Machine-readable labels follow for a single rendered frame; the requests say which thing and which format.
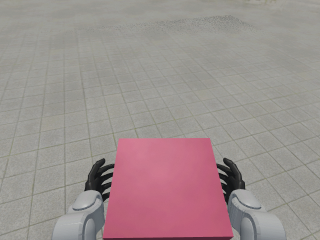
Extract left robot forearm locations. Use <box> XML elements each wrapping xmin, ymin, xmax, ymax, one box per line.
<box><xmin>51</xmin><ymin>190</ymin><xmax>105</xmax><ymax>240</ymax></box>

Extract right robot forearm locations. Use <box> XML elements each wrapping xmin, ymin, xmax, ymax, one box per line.
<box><xmin>227</xmin><ymin>189</ymin><xmax>287</xmax><ymax>240</ymax></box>

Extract right robot hand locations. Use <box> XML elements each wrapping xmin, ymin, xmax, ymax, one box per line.
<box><xmin>216</xmin><ymin>157</ymin><xmax>246</xmax><ymax>205</ymax></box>

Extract carton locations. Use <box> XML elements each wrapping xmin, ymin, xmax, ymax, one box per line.
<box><xmin>102</xmin><ymin>138</ymin><xmax>234</xmax><ymax>240</ymax></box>

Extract left robot hand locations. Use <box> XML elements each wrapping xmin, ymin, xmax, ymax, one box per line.
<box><xmin>84</xmin><ymin>158</ymin><xmax>115</xmax><ymax>202</ymax></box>

